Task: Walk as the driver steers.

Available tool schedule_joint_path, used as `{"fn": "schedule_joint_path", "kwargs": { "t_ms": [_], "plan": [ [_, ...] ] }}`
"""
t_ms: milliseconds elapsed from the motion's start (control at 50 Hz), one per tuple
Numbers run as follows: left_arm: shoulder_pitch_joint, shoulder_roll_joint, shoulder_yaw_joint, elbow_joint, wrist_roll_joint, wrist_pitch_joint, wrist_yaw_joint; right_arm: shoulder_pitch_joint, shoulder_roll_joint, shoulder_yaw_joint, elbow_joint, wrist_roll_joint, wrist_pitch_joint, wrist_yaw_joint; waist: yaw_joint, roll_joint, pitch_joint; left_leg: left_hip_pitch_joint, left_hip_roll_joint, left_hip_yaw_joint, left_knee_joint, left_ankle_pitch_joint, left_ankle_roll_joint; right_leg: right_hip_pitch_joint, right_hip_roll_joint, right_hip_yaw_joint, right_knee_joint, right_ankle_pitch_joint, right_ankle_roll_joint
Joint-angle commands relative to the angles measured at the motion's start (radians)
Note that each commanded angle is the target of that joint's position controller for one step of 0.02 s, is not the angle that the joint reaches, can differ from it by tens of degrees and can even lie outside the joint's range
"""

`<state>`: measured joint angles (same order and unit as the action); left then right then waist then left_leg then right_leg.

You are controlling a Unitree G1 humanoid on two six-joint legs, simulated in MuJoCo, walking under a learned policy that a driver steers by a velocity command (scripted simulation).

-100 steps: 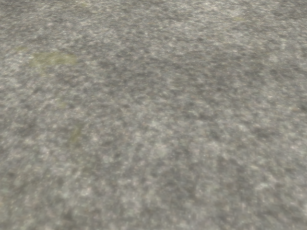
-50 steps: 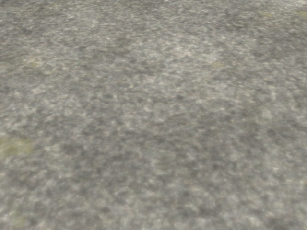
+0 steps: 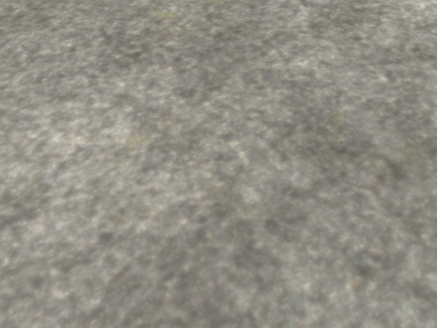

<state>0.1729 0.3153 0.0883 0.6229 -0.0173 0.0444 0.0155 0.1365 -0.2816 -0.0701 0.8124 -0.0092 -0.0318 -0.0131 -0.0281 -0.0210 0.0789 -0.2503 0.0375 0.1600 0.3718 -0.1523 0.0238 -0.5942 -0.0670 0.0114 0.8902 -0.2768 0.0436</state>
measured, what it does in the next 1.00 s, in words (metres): steps on the spot, turning left: right foot, then left foot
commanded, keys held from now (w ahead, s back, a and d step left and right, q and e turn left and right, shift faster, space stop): q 1.00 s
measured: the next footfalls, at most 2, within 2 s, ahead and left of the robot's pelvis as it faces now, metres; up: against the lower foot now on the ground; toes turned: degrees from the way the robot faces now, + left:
right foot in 0.12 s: +0.12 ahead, -0.15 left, +0.00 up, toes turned -2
left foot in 0.50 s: +0.07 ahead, +0.09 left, +0.00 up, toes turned +13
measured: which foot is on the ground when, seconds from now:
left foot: down 0.00-0.12, up 0.14-0.48, down 0.50-1.00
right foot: up 0.00-0.10, down 0.12-0.50, up 0.52-1.00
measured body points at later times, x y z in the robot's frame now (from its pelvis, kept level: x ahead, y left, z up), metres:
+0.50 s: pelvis +0.05 -0.01 -0.02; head +0.07 +0.02 +0.43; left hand +0.21 +0.28 -0.12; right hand +0.19 -0.29 -0.12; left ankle +0.03 +0.08 -0.74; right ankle +0.08 -0.15 -0.74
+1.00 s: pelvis +0.06 +0.00 +0.00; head +0.08 +0.04 +0.45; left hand +0.09 +0.33 -0.11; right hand +0.31 -0.20 -0.09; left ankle +0.03 +0.08 -0.74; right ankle +0.15 -0.14 -0.71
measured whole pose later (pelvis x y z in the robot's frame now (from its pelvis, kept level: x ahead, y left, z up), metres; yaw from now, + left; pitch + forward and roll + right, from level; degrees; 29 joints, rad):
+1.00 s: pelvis +0.06 +0.00 +0.00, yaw +26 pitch +2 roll -2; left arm 0.09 0.30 0.09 0.77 -0.01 -0.02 0.03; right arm 0.17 -0.32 -0.07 0.68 0.01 0.04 -0.02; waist -0.03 0.00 0.04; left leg -0.28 -0.11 -0.20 0.48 -0.22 0.07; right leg -0.40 0.03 0.12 0.70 -0.34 0.09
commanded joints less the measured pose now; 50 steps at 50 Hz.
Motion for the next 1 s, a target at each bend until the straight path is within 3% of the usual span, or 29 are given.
{"fn": "schedule_joint_path", "kwargs": {
  "t_ms": [20, 80, 100, 120, 140, 160, 180, 200, 240, 280, 340, 420, 480, 500, 520, 540, 560, 600, 620, 660, 760, 880, 1000],
  "plan": [
    [0.005, 0.042, 0.008, -0.077, 0.008, -0.004, -0.015, -0.047, -0.177, -0.039, -0.062, 0.014, 0.000, 0.001, 0.010, 0.134, -0.169, 0.063, 0.260, -0.129, -0.105, 0.291, 0.198, 0.168, 0.009, -0.012, -0.110, 0.031, -0.019],
    [0.020, 0.029, 0.004, -0.067, 0.018, -0.008, -0.020, -0.044, -0.172, -0.027, -0.033, 0.037, 0.006, 0.019, 0.037, 0.128, -0.166, 0.093, 0.245, -0.150, -0.026, 0.236, 0.167, 0.281, 0.045, -0.025, -0.339, 0.054, -0.053],
    [0.056, 0.026, 0.004, -0.044, 0.024, -0.014, -0.019, -0.048, -0.134, -0.010, -0.022, 0.044, 0.004, 0.026, 0.060, 0.117, -0.172, 0.045, 0.213, -0.142, 0.022, 0.187, 0.127, 0.410, 0.057, -0.032, -0.485, 0.168, -0.074],
    [0.074, 0.058, 0.008, -0.038, 0.032, -0.018, -0.010, -0.003, -0.068, 0.017, -0.002, 0.026, -0.006, 0.038, 0.055, 0.065, -0.200, -0.029, 0.158, -0.111, 0.076, 0.103, 0.048, 0.573, -0.010, 0.048, -0.557, 0.354, -0.094],
    [0.084, 0.144, 0.017, -0.057, 0.051, -0.017, 0.007, 0.044, -0.016, 0.041, -0.013, -0.026, -0.015, 0.053, 0.006, -0.123, -0.267, -0.143, 0.077, -0.051, 0.237, -0.249, -0.038, 0.714, -0.238, 0.263, -0.487, 0.768, -0.155],
    [0.014, 0.096, -0.003, -0.057, 0.066, -0.020, 0.010, 0.082, -0.022, 0.041, -0.002, -0.006, -0.009, 0.051, -0.011, -0.211, -0.282, -0.159, 0.060, -0.116, 0.273, -0.426, -0.077, 0.609, -0.300, 0.292, -0.491, 0.629, -0.289],
    [-0.039, 0.063, -0.009, -0.060, 0.064, -0.030, 0.000, 0.038, -0.093, 0.028, -0.002, 0.010, 0.003, 0.042, 0.007, -0.157, -0.240, -0.117, 0.062, -0.138, 0.281, -0.381, -0.088, 0.522, -0.236, 0.234, -0.508, 0.486, -0.283],
    [-0.075, 0.073, -0.006, -0.051, 0.059, -0.037, -0.002, 0.013, -0.116, 0.018, -0.010, 0.017, 0.010, 0.036, -0.002, -0.163, -0.202, -0.122, 0.043, -0.122, 0.268, -0.296, -0.086, 0.492, -0.185, 0.176, -0.510, 0.415, -0.240],
    [-0.100, 0.114, 0.008, -0.044, 0.046, -0.041, 0.006, 0.024, -0.148, 0.005, 0.004, 0.008, 0.032, 0.018, 0.003, -0.175, -0.173, -0.111, 0.032, -0.121, 0.313, -0.232, -0.092, 0.445, -0.189, 0.144, -0.517, 0.418, -0.225],
    [-0.080, 0.122, 0.015, -0.032, 0.041, -0.038, 0.018, 0.045, -0.154, -0.005, 0.000, 0.020, 0.047, 0.017, 0.017, -0.170, -0.162, -0.146, 0.023, -0.116, 0.469, -0.327, -0.089, 0.435, -0.237, 0.146, -0.515, 0.504, -0.262],
    [-0.078, 0.108, 0.019, -0.010, 0.029, -0.038, 0.029, 0.033, -0.117, -0.013, -0.019, 0.033, 0.067, 0.015, 0.031, -0.114, -0.141, -0.227, 0.046, -0.140, 0.596, -0.403, -0.074, 0.446, -0.283, 0.133, -0.522, 0.508, -0.291],
    [-0.142, 0.102, 0.024, 0.005, 0.025, -0.032, 0.032, 0.045, -0.095, -0.015, -0.037, 0.029, 0.080, 0.024, 0.014, -0.110, -0.156, -0.147, 0.036, -0.104, 0.473, -0.303, -0.057, 0.432, -0.266, 0.056, -0.492, 0.477, -0.261],
    [-0.168, 0.096, 0.027, 0.028, -0.002, -0.021, 0.036, 0.126, -0.097, -0.024, -0.025, 0.022, 0.079, 0.039, -0.034, -0.092, -0.169, 0.006, -0.020, -0.049, 0.204, -0.084, -0.007, 0.385, -0.223, -0.028, -0.371, 0.354, -0.175],
    [-0.101, 0.068, 0.025, 0.054, 0.001, -0.017, 0.034, 0.127, -0.143, -0.038, -0.033, 0.011, 0.073, 0.034, -0.012, 0.039, -0.141, 0.069, 0.012, -0.163, 0.075, 0.127, 0.037, 0.300, -0.149, -0.108, -0.222, 0.155, -0.091],
    [-0.113, 0.010, 0.005, 0.017, 0.046, -0.016, 0.031, 0.128, -0.289, -0.069, -0.064, 0.005, 0.063, 0.012, 0.021, 0.366, -0.114, 0.195, 0.283, -0.578, 0.004, 0.516, 0.179, -0.001, 0.009, -0.176, 0.095, -0.314, 0.028],
    [-0.220, 0.038, 0.010, -0.014, 0.033, -0.023, 0.037, 0.163, -0.299, -0.061, -0.085, -0.038, 0.041, 0.026, -0.055, 0.296, -0.180, 0.165, 0.377, -0.720, -0.045, 0.559, 0.345, -0.067, 0.089, 0.006, 0.281, -0.464, 0.028],
    [-0.222, 0.069, 0.020, -0.004, 0.012, -0.025, 0.041, 0.131, -0.280, -0.057, -0.093, -0.042, 0.020, 0.032, -0.040, 0.187, -0.165, 0.165, 0.339, -0.649, -0.046, 0.462, 0.331, -0.095, 0.068, 0.055, 0.346, -0.401, 0.013],
    [-0.187, 0.089, 0.033, 0.036, 0.020, -0.024, 0.053, 0.047, -0.218, -0.044, -0.106, 0.009, 0.015, 0.013, 0.005, 0.101, -0.131, 0.175, 0.243, -0.529, -0.021, 0.324, 0.222, -0.125, 0.032, 0.073, 0.310, -0.225, 0.002],
    [-0.169, 0.096, 0.038, 0.044, 0.025, -0.023, 0.057, 0.027, -0.195, -0.035, -0.114, 0.023, 0.021, 0.003, 0.019, 0.111, -0.134, 0.158, 0.216, -0.497, -0.025, 0.322, 0.198, -0.095, 0.028, 0.077, 0.291, -0.170, 0.008],
    [-0.139, 0.077, 0.036, 0.057, 0.018, -0.027, 0.051, 0.050, -0.180, -0.029, -0.124, 0.019, 0.028, -0.010, 0.022, 0.120, -0.167, 0.177, 0.186, -0.473, -0.029, 0.347, 0.189, -0.060, 0.051, 0.073, 0.290, -0.093, 0.019],
    [-0.142, 0.061, 0.030, 0.063, 0.014, -0.039, 0.050, 0.084, -0.195, -0.036, -0.142, 0.022, 0.039, -0.024, 0.004, 0.130, -0.160, 0.229, 0.163, -0.498, -0.039, 0.251, 0.190, -0.069, 0.066, 0.090, 0.121, -0.037, 0.048],
    [-0.145, 0.069, 0.027, 0.065, 0.012, -0.059, 0.036, 0.054, -0.213, -0.046, -0.173, 0.018, 0.053, -0.021, -0.006, 0.167, -0.122, 0.131, 0.131, -0.575, -0.041, 0.078, 0.198, 0.037, 0.081, 0.105, -0.084, -0.039, 0.061],
    [-0.110, 0.087, 0.028, 0.067, 0.005, -0.090, 0.009, 0.012, -0.215, -0.050, -0.208, 0.022, 0.068, -0.011, -0.001, 0.180, -0.161, 0.132, 0.119, -0.680, 0.032, 0.262, 0.202, 0.166, 0.110, 0.107, -0.239, -0.082, 0.035]
  ]
}}
Keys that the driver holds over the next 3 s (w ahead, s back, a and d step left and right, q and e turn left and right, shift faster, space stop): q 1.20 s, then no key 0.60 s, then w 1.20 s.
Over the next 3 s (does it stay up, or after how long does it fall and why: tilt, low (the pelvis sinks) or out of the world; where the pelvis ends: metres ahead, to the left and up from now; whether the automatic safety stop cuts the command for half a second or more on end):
stays up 0.49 0.31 0.00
